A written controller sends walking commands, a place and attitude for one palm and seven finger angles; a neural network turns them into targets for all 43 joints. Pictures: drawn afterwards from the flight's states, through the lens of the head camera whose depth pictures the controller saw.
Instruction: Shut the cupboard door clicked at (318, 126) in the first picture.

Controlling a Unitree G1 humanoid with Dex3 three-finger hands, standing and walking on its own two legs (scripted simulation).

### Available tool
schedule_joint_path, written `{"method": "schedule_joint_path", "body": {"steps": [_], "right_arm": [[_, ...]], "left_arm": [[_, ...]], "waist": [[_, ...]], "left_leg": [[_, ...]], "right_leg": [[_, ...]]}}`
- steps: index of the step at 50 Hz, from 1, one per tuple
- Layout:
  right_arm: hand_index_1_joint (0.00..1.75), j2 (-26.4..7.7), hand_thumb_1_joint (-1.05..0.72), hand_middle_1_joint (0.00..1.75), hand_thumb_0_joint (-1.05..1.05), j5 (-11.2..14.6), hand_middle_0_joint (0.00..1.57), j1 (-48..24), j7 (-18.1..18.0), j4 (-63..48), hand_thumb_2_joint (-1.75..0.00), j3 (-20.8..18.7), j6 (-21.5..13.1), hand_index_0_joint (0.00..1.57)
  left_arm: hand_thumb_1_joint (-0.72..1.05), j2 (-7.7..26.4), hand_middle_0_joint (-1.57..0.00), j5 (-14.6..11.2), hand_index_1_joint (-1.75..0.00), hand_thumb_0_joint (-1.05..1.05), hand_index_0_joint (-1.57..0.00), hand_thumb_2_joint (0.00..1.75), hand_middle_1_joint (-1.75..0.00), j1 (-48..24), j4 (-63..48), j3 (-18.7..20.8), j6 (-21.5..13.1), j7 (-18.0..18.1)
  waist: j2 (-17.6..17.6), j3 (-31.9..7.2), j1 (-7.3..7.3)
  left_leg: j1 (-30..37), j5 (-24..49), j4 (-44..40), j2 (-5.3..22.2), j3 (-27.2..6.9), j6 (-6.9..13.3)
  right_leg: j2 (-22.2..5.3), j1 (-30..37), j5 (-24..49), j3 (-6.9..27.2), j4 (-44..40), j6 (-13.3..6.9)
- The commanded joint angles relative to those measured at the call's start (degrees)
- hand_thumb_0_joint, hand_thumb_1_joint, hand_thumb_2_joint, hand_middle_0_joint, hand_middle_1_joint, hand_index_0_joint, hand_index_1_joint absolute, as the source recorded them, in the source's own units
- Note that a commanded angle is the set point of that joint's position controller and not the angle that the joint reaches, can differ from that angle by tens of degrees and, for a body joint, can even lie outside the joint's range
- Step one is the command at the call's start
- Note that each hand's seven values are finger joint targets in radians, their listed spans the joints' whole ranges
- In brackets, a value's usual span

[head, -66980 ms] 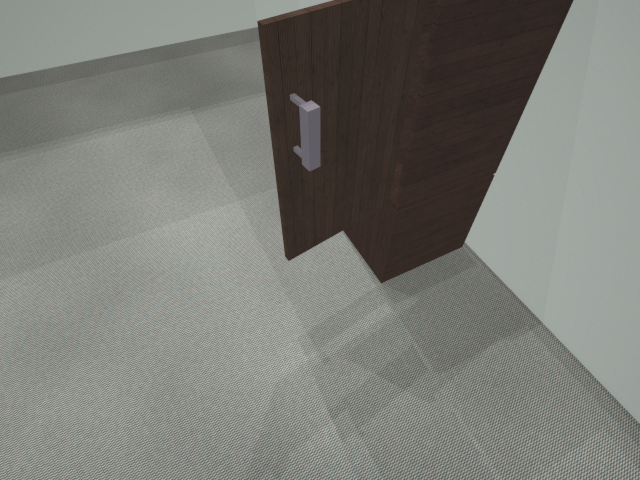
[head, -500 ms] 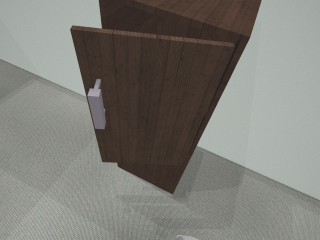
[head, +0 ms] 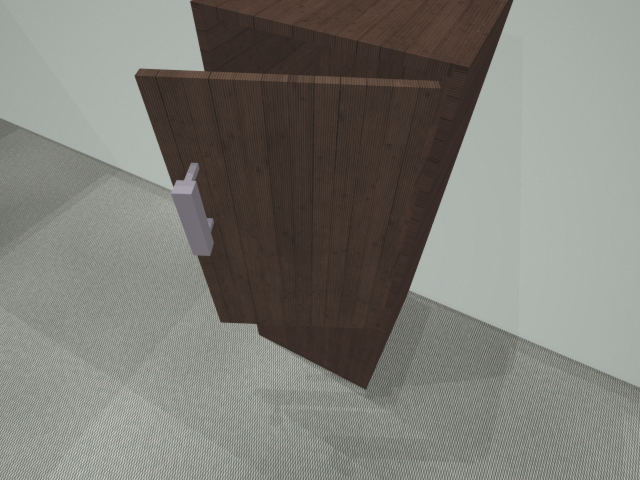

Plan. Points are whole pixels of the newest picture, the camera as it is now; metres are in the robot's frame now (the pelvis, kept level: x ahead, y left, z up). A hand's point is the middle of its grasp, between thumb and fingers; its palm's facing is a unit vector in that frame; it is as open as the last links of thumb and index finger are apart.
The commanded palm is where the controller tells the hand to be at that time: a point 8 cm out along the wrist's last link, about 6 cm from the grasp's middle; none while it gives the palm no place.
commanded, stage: come to a stop and stand still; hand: left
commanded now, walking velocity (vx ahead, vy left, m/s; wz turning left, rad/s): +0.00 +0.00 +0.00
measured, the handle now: (198, 209) +0.46 +0.22 +0.06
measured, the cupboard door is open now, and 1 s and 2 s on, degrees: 26 26 26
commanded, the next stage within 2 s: look again from close up in 0.40 s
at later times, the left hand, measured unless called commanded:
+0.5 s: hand out of the picture -0.02 +0.18 -0.17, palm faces +0.01 -0.99 -0.16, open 7.4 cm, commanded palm none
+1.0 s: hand out of the picture -0.01 +0.16 -0.17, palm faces -0.01 -0.98 -0.20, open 7.4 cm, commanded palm none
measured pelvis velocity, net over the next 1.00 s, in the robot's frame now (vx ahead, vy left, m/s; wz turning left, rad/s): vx -0.02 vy -0.01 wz -0.01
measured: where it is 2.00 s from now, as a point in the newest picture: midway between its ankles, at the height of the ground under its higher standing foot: outside the picture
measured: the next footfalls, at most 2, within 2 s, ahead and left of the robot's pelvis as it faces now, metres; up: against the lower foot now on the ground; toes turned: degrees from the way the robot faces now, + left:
none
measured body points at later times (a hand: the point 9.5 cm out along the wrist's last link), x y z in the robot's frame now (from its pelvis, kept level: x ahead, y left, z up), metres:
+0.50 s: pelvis -0.01 +0.02 +0.01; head +0.00 +0.03 +0.46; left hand -0.02 +0.23 -0.16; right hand -0.02 -0.20 -0.15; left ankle +0.00 +0.10 -0.73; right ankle +0.01 -0.15 -0.73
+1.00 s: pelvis -0.02 -0.01 +0.00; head -0.02 -0.01 +0.45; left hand -0.01 +0.21 -0.15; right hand -0.01 -0.24 -0.15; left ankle +0.00 +0.10 -0.73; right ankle +0.01 -0.15 -0.73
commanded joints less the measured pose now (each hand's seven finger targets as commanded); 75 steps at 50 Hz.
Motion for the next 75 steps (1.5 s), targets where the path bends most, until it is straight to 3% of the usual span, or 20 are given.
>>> {"method": "schedule_joint_path", "body": {"steps": [1, 3, 12, 22, 24, 26, 29, 35, 52, 53, 54, 55, 56, 57, 60, 63, 65, 67, 71, 75], "right_arm": [[0.30, -5.34, -0.90, 0.30, 0.00, -0.55, 0.20, 5.53, -0.67, -1.25, -0.90, -0.65, -2.31, 0.20], [0.30, -6.09, -0.90, 0.30, 0.00, -0.57, 0.20, 1.49, -0.72, -1.94, -0.90, -0.63, -2.46, 0.20], [0.30, -4.20, -0.90, 0.30, 0.00, -0.21, 0.20, 2.76, -0.98, -0.43, -0.90, 0.28, -3.15, 0.20], [0.30, -3.41, -0.90, 0.30, 0.00, -0.16, 0.20, 4.18, -1.02, 1.31, -0.90, 0.62, -3.35, 0.20], [0.30, -3.10, -0.90, 0.30, 0.00, -0.12, 0.20, 4.62, -1.06, 1.59, -0.90, 0.72, -3.48, 0.20], [0.30, -5.20, -0.90, 0.30, 0.00, 0.11, 0.20, 1.52, -0.44, -3.14, -0.90, 2.38, -4.90, 0.20], [0.30, -4.46, -0.90, 0.30, 0.00, -0.11, 0.20, 4.86, -0.73, -2.28, -0.90, 2.18, -4.91, 0.20], [0.30, -4.98, -0.90, 0.30, 0.00, -0.33, 0.20, 3.68, -0.11, -3.48, -0.90, 1.87, -3.40, 0.20], [0.30, -4.03, -0.90, 0.30, 0.00, -0.18, 0.20, 4.23, -0.03, -0.70, -0.90, 2.64, -3.68, 0.20], [0.30, -6.77, -0.90, 0.30, 0.00, -0.10, 0.20, 0.85, -0.03, -3.79, -0.90, 2.35, -4.10, 0.20], [0.30, -18.27, -0.90, 0.30, 0.00, 0.01, 0.20, 0.98, -6.02, -21.39, -0.90, 0.44, -14.55, 0.20], [0.30, -9.25, -0.90, 0.30, 0.00, 3.25, 0.20, -4.24, -5.88, -21.75, -0.90, 3.75, -18.52, 0.20], [0.30, -10.99, -0.90, 0.30, 0.00, 3.77, 0.20, -5.44, -6.05, -19.15, -0.90, 3.62, -20.97, 0.20], [0.30, -8.16, -0.90, 0.30, 0.00, 3.92, 0.20, -5.45, -4.86, -16.71, -0.90, 3.51, -21.99, 0.20], [0.30, -10.63, -0.90, 0.30, 0.00, 2.72, 0.20, -4.32, -3.88, -23.13, -0.90, 1.50, -25.29, 0.20], [0.30, -9.48, -0.90, 0.30, 0.00, 1.08, 0.20, -4.47, -1.55, -27.35, -0.90, -0.84, -25.65, 0.20], [0.30, -10.21, -0.90, 0.30, 0.00, 0.30, 0.20, -6.04, -0.13, -29.96, -0.90, -1.92, -24.70, 0.20], [0.30, -10.98, -0.90, 0.30, 0.00, 0.63, 0.20, -7.66, 1.00, -33.47, -0.90, -2.77, -23.58, 0.20], [0.30, -10.25, -0.90, 0.30, 0.00, 1.32, 0.20, -9.57, 0.52, -40.21, -0.90, -2.40, -22.35, 0.20], [0.30, -9.37, -0.90, 0.30, 0.00, 0.89, 0.20, -6.79, -0.83, -40.88, -0.90, -1.54, -22.07, 0.20]], "left_arm": [[0.90, 5.42, -0.20, -0.51, -0.30, 0.00, -0.20, 0.90, -0.30, 0.82, -3.52, 1.76, -0.18, -0.10], [0.90, 4.08, -0.20, 0.01, -0.30, 0.00, -0.20, 0.90, -0.30, 0.47, -2.61, 1.13, 0.43, -0.04], [0.90, 4.95, -0.20, -0.12, -0.30, 0.00, -0.20, 0.90, -0.30, 3.03, 1.00, -0.11, -0.47, -0.23], [0.90, 4.37, -0.20, -0.16, -0.30, 0.00, -0.20, 0.90, -0.30, 4.72, 2.71, -0.50, -0.79, -0.03], [0.90, 4.27, -0.20, -0.23, -0.30, 0.00, -0.20, 0.90, -0.30, 4.83, 2.89, -0.55, -1.00, 0.00], [0.90, 8.68, -0.20, 0.09, -0.30, 0.00, -0.20, 0.90, -0.30, 5.30, 2.91, -1.62, -2.91, 1.81], [0.90, 6.91, -0.20, -0.74, -0.30, 0.00, -0.20, 0.90, -0.30, 4.91, 1.94, -2.07, -2.76, 0.89], [0.90, 6.44, -0.20, -0.48, -0.30, 0.00, -0.20, 0.90, -0.30, 3.67, 0.16, -2.23, -2.11, 0.36], [0.90, 7.57, -0.20, -0.95, -0.30, 0.00, -0.20, 0.90, -0.30, 3.80, -0.94, -1.77, -2.79, -0.07], [0.90, 9.00, -0.20, -0.11, -0.30, 0.00, -0.20, 0.90, -0.30, 5.35, 1.06, -1.67, -2.64, 2.00], [0.90, 41.25, -0.20, -7.91, -0.30, 0.00, -0.20, 0.90, -0.30, -46.12, -95.28, 20.62, -18.81, 0.72], [0.90, 11.80, -0.22, -9.16, -0.32, 0.00, -0.22, 0.90, -0.32, -5.28, -76.08, -0.92, -13.61, 1.02], [0.90, 10.64, -0.24, -11.50, -0.34, 0.00, -0.24, 0.90, -0.34, -5.94, -73.81, 0.40, -10.10, 4.22], [0.90, -2.86, -0.25, -10.89, -0.36, 0.00, -0.25, 0.90, -0.36, 9.66, -56.72, -5.90, -3.69, 4.34], [0.90, 3.04, -0.31, -10.50, -0.42, 0.00, -0.31, 0.90, -0.42, 2.74, -61.91, -1.50, -11.07, 3.67], [0.90, 0.71, -0.36, -13.00, -0.48, 0.00, -0.36, 0.90, -0.48, 20.24, -47.99, 3.13, -22.19, -3.70], [0.90, 2.43, -0.40, -16.22, -0.52, 0.00, -0.40, 0.90, -0.52, 23.09, -48.64, 6.07, -31.36, -11.46], [0.90, 6.56, -0.44, -17.60, -0.56, 0.00, -0.44, 0.90, -0.56, 21.72, -48.54, 9.98, -37.19, -18.44], [0.90, 12.17, -0.51, -17.45, -0.64, 0.00, -0.51, 0.90, -0.64, 15.24, -67.09, 12.32, -35.83, -19.40], [0.90, 12.45, -0.58, -18.45, -0.72, 0.00, -0.58, 0.90, -0.72, 6.69, -88.28, 10.75, -38.05, -15.65]], "waist": [[4.42, -1.23, -0.76], [10.64, 1.58, 0.21], [0.42, 1.34, 0.11], [0.81, 2.38, -0.09], [0.80, 1.30, -0.30], [3.60, 1.05, -0.87], [1.74, -7.53, -1.12], [-0.48, 4.62, -1.41], [-1.56, 0.81, -1.19], [-1.72, 3.33, 0.00], [2.56, -19.59, -9.44], [20.83, -24.08, -0.92], [17.82, -20.46, -0.70], [10.89, -9.15, -1.47], [-1.29, 4.77, -4.29], [-19.06, 2.30, 0.97], [-21.15, -2.64, 2.76], [-13.34, -6.17, 3.27], [6.67, -15.50, 4.63], [11.10, -24.18, 1.01]], "left_leg": [[4.65, 6.51, -10.90, 8.60, -9.18, 3.11], [-4.32, -3.51, -18.29, 10.50, -12.04, 5.19], [-1.12, 3.15, -15.00, 6.26, -7.44, 2.56], [-0.39, 0.94, -16.74, 5.90, -6.74, 2.10], [0.75, 3.18, -15.75, 5.70, -6.15, 1.99], [-1.58, 23.43, -5.37, 4.22, -4.31, -0.01], [1.78, 14.66, -6.15, 5.24, -6.05, 1.71], [-5.84, -5.07, -11.31, 3.78, -7.25, 1.86], [-0.77, 3.70, -9.96, 3.29, -4.39, 1.16], [-3.88, 6.84, -1.00, 5.90, -2.93, -0.13], [12.35, 13.12, -3.28, 2.74, -3.48, 2.10], [11.76, 13.19, -5.64, -0.13, -1.48, 1.90], [7.19, 6.45, -6.59, 0.37, -2.71, -0.51], [-2.18, -5.05, -9.85, 0.96, -5.69, -0.25], [-11.55, -10.95, -2.73, -2.06, -6.82, 0.09], [-21.69, -7.74, 7.69, -3.01, -5.07, -0.69], [-26.88, -6.33, 14.51, -3.17, -4.06, -1.07], [-30.63, -6.86, 19.55, -3.80, -3.48, -1.09], [-30.69, -7.37, 22.07, -4.05, -2.90, 0.68], [-26.44, -1.60, 26.87, -2.43, -5.70, 1.86]], "right_leg": [[-0.46, -5.50, -1.19, 1.16, -3.33, -2.81], [0.61, -0.06, -2.25, -2.49, 1.12, -1.41], [-1.13, 2.74, 6.15, 0.78, -6.87, -2.04], [-1.49, 2.52, 6.37, 0.87, -8.34, -1.88], [-1.53, 2.62, 7.19, 1.26, -8.57, -2.00], [-3.42, 2.66, 19.93, 1.82, -4.60, -4.20], [-2.20, 4.89, 6.88, 1.39, -3.89, -4.59], [-1.19, -2.65, -4.28, 2.39, -6.50, -4.48], [-1.99, -0.32, 0.63, 4.12, -10.44, -4.56], [-3.80, -1.35, 14.37, 4.84, -6.94, -4.47], [2.89, 3.21, 13.19, 1.94, 0.07, -4.70], [5.14, -0.39, 3.27, -3.09, 1.65, -5.86], [6.10, 0.68, 0.94, -4.50, 1.93, -5.88], [4.78, -3.57, -2.39, -5.59, 1.27, -4.54], [4.18, -13.98, -13.41, -4.17, -1.06, -3.72], [4.37, -20.77, -21.44, -4.16, 4.77, -3.73], [3.41, -21.09, -22.19, -0.55, 8.98, -4.33], [2.26, -20.94, -19.75, 2.20, 13.84, -5.50], [3.25, -23.34, -16.91, 2.87, 20.88, -5.75], [4.83, -26.49, -7.76, 2.41, 24.94, -5.66]]}}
